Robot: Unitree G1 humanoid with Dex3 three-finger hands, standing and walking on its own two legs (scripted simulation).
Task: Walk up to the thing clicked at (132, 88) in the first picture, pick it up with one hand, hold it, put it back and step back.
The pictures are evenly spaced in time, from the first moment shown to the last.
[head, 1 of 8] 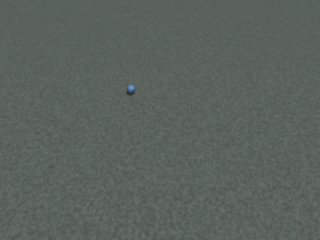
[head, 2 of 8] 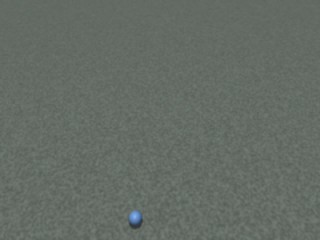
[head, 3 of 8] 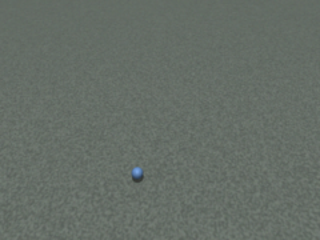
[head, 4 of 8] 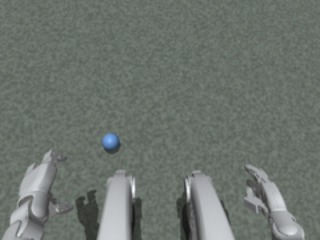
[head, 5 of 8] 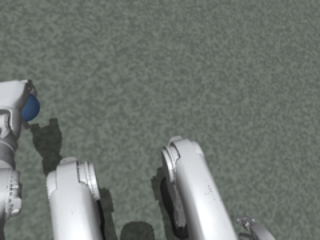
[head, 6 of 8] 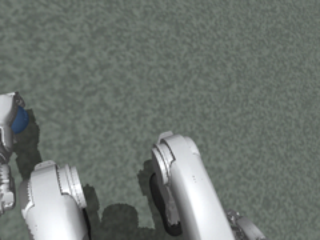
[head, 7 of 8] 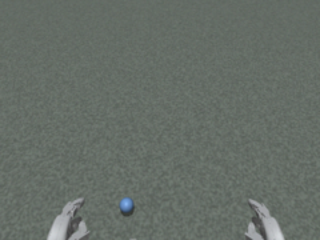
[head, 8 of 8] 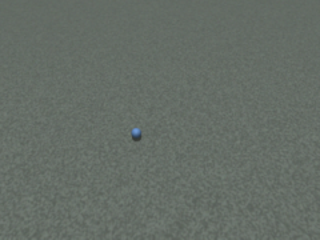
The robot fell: no
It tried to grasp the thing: yes
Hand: left
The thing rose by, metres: 0.70
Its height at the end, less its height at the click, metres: +0.00
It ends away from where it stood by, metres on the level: 0.01
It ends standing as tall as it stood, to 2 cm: yes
